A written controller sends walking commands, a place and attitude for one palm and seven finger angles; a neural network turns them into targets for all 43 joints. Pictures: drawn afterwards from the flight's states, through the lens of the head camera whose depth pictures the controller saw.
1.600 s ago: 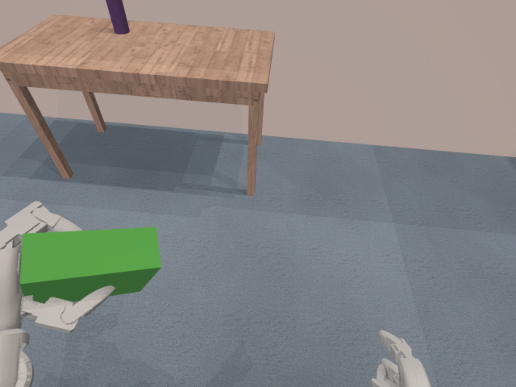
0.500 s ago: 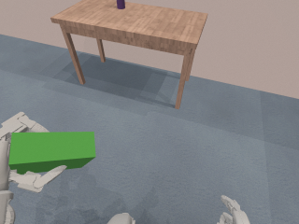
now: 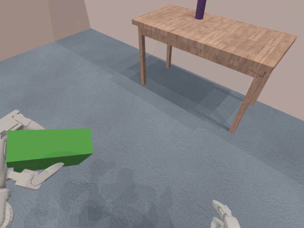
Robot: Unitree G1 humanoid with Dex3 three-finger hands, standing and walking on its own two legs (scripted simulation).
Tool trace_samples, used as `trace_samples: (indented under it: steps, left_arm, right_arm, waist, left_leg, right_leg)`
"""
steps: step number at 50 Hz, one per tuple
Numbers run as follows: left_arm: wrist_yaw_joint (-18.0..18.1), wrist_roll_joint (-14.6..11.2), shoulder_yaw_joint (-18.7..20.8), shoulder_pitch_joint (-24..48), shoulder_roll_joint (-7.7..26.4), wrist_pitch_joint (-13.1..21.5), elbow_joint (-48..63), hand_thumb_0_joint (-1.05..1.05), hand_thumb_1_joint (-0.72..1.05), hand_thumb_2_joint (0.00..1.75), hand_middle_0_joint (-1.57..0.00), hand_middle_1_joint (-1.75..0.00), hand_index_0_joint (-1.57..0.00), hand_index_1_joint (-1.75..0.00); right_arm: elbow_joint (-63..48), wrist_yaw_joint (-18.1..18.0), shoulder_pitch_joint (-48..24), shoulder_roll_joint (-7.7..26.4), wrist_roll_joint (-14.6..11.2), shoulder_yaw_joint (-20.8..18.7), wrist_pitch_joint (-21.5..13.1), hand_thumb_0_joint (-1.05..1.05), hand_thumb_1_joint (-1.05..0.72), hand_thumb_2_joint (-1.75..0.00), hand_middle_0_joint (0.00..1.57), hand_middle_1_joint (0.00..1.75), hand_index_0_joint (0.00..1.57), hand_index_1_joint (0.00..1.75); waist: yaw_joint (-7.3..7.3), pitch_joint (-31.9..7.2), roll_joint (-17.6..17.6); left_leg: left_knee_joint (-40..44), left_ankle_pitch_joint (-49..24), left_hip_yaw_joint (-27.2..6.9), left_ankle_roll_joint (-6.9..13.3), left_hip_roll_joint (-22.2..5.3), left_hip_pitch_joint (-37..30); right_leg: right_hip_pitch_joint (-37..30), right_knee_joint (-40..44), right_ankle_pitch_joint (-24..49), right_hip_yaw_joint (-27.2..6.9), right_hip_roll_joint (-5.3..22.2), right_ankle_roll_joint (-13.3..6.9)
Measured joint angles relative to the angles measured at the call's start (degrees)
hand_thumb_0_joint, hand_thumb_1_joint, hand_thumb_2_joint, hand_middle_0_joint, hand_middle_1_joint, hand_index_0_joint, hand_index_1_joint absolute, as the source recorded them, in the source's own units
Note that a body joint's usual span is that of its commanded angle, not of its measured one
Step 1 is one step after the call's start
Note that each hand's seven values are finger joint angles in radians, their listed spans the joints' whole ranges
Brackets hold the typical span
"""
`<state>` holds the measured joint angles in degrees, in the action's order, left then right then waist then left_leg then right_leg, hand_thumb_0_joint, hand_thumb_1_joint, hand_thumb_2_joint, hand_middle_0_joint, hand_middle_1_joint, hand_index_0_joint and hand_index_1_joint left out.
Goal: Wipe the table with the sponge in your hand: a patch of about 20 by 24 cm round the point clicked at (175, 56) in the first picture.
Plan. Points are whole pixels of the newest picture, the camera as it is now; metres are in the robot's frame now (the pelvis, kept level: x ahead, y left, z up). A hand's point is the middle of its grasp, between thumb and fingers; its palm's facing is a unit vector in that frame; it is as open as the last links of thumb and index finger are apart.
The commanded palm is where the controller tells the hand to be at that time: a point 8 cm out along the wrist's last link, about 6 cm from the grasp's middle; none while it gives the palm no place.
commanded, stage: walk to a spot facing it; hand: left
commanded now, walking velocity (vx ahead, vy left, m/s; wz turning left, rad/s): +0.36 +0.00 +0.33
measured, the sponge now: (62, 150) +0.22 +0.21 +0.16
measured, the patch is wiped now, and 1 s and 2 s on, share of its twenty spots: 0.00 0.00 0.00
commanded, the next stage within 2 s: none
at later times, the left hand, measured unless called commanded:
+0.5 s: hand (47, 117) +0.29 +0.27 +0.18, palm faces +0.53 -0.75 -0.38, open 9.5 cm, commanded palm +0.22 +0.29 +0.19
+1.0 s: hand (80, 84) +0.40 +0.22 +0.19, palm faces +0.56 -0.69 -0.46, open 9.5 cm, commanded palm +0.34 +0.26 +0.19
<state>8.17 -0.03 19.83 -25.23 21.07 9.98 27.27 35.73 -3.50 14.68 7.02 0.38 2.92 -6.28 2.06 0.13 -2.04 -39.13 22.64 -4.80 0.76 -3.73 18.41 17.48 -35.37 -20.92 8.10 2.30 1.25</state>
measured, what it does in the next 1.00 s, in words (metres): walks ahead: left foot, then right foot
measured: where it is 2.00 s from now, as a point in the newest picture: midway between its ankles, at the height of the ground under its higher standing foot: (161, 184)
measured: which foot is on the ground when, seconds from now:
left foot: up 0.00-0.36, down 0.38-0.72, up 0.74-1.00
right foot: down 0.00-0.38, up 0.40-0.70, down 0.72-1.00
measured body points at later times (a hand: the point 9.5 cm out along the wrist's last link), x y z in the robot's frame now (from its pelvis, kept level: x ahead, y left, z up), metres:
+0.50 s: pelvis +0.10 -0.01 +0.00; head +0.11 +0.01 +0.45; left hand +0.26 +0.30 +0.20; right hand +0.30 -0.21 -0.07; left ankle +0.11 +0.12 -0.72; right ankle +0.07 -0.12 -0.65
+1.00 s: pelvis +0.25 -0.05 +0.01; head +0.28 -0.04 +0.46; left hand +0.36 +0.26 +0.22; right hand +0.46 -0.27 -0.07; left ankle +0.28 +0.10 -0.69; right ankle +0.24 -0.15 -0.72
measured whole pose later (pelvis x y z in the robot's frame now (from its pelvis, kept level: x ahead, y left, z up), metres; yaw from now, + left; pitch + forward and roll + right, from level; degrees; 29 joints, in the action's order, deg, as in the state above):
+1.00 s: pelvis +0.25 -0.05 +0.01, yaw +14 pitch +0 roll +2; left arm 9.2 -0.4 20.6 -28.9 21.4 12.5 32.9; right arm 34.5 -3.8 12.0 15.1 0.0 -3.0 -2.7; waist 0.4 4.6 2.0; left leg -43.9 18.8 8.7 -0.4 -5.2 26.8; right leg 11.1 -30.9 -19.0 13.6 7.4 -0.8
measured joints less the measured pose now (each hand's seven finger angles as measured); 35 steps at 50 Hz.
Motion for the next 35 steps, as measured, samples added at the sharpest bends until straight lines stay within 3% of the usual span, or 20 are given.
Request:
trace_samples:
  steps: [1,3,5,7,12,17,20,23,26,30,35]
  left_arm:
    - [-0.18,0.11,-0.64,1.34,-0.27,-0.36,-0.81,-0.01,-0.43,1.0,-0.8,-1.36,-0.81,-1.36]
    - [-0.46,0.09,-2.05,2.53,-1.8,-0.75,-2.43,-0.01,-0.43,1.0,-0.8,-1.36,-0.81,-1.36]
    - [-0.85,-0.07,-2.63,1.07,-2.98,-0.49,-3.11,-0.01,-0.43,1.0,-0.8,-1.36,-0.81,-1.36]
    - [-1.17,-0.02,-2.74,-0.89,-2.95,-0.19,-2.77,-0.01,-0.43,1.0,-0.8,-1.36,-0.81,-1.36]
    - [-0.22,-0.19,-1.31,-3.22,-0.48,0.89,0.06,-0.01,-0.43,1.0,-0.8,-1.36,-0.81,-1.36]
    - [1.91,-0.7,0.29,-2.85,0.08,1.22,3.29,-0.01,-0.43,1.0,-0.8,-1.36,-0.81,-1.36]
    - [2.89,-0.89,1.26,-1.49,-0.09,1.59,4.52,-0.01,-0.43,1.0,-0.8,-1.36,-0.81,-1.36]
    - [2.58,-0.39,1.26,2.59,0.37,1.59,0.83,-0.01,-0.43,1.0,-0.8,-1.36,-0.81,-1.36]
    - [1.61,0.01,0.95,2.35,0.48,0.33,0.73,-0.01,-0.43,1.0,-0.8,-1.36,-0.81,-1.36]
    - [0.69,-0.29,0.57,-2.02,0.27,1.92,4.51,-0.01,-0.43,1.0,-0.8,-1.36,-0.81,-1.36]
    - [0.21,-0.51,1.71,-2.79,1.65,3.26,3.21,-0.01,-0.43,1.0,-0.8,-1.36,-0.81,-1.36]
  right_arm:
    - [0.58,-0.03,-0.68,0.68,0.01,-0.23,0.47,0.01,-0.9,-0.9,0.2,0.3,0.2,0.3]
    - [2.52,0.22,-2.23,2.59,0.46,-0.8,1.58,0.01,-0.9,-0.9,0.2,0.3,0.2,0.3]
    - [3.44,0.34,-3.04,4.26,0.54,-1.49,2.6,0.01,-0.9,-0.9,0.2,0.3,0.2,0.3]
    - [3.29,-0.03,-3.13,5.39,0.29,-2.36,3.21,0.01,-0.9,-0.9,0.2,0.3,0.2,0.3]
    - [0.52,-0.76,-1.9,7.28,0.11,-4.42,3.1,0.01,-0.9,-0.9,0.2,0.3,0.2,0.3]
    - [-1.87,-1.09,-0.84,8.13,-0.16,-5.52,2.78,0.01,-0.91,-0.9,0.2,0.3,0.2,0.3]
    - [-3.41,-1.42,-1.66,7.9,-0.35,-5.55,2.48,0.01,-0.9,-0.9,0.2,0.3,0.2,0.3]
    - [-2.33,-0.88,-4.4,4.65,-0.62,-4.88,2.28,0.01,-0.91,-0.9,0.2,0.3,0.2,0.3]
    - [-1.86,0.31,-4.75,1.45,-0.86,-3.12,1.62,0.01,-0.91,-0.9,0.2,0.3,0.2,0.3]
    - [-1.61,0.95,-2.5,-0.99,-0.57,-1.27,-0.17,0.01,-0.9,-0.9,0.2,0.3,0.2,0.3]
    - [-0.45,0.21,0.32,-1.18,-0.39,-0.54,0.06,0.01,-0.9,-0.9,0.2,0.3,0.2,0.3]
  waist:
    - [0.07,0.57,-0.23]
    - [0.44,1.69,-0.43]
    - [0.1,2.08,-0.35]
    - [-0.55,2.34,0.26]
    - [-1.0,2.97,2.95]
    - [-0.1,2.77,4.51]
    - [0.03,2.65,4.81]
    - [-1.28,3.71,5.65]
    - [-2.48,3.02,4.91]
    - [-2.04,2.54,2.63]
    - [-0.48,2.3,-0.36]
  left_leg:
    - [-6.39,3.44,0.08,0.28,0.47,2.56]
    - [-20.12,3.73,1.07,-0.08,1.82,7.3]
    - [-28.9,0.29,3.25,-1.16,1.92,10.9]
    - [-30.78,-2.29,5.5,-1.93,1.3,12.87]
    - [-13.95,-4.9,10.7,-1.55,-0.31,10.65]
    - [3.1,-5.17,14.52,-0.56,0.32,3.39]
    - [8.32,-11.2,15.33,1.17,0.88,-0.79]
    - [3.58,-7.9,14.67,0.58,0.66,-0.7]
    - [5.28,-7.03,13.34,-0.21,-0.32,-1.88]
    - [9.09,-7.58,12.09,-1.71,-2.13,-4.39]
    - [5.69,-3.42,9.63,-2.81,-4.12,-5.19]
  right_leg:
    - [0.42,-0.94,3.88,0.72,0.51,-1.72]
    - [0.03,-2.72,3.59,1.56,1.7,-3.35]
    - [-1.72,-1.04,2.73,2.08,2.41,-3.46]
    - [-3.74,1.97,3.33,2.87,3.03,-3.18]
    - [-6.97,7.08,4.28,4.55,4.46,-3.03]
    - [-8.19,5.28,1.1,5.16,4.93,-2.06]
    - [-5.3,-5.04,-4.13,3.21,5.3,-1.05]
    - [2.35,-24.57,-9.13,-2.86,3.6,-0.42]
    - [9.32,-30.86,-6.4,-3.65,3.47,0.31]
    - [11.4,-19.63,-1.19,-1.44,4.86,1.13]
    - [3.95,-1.58,2.08,2.12,3.5,1.71]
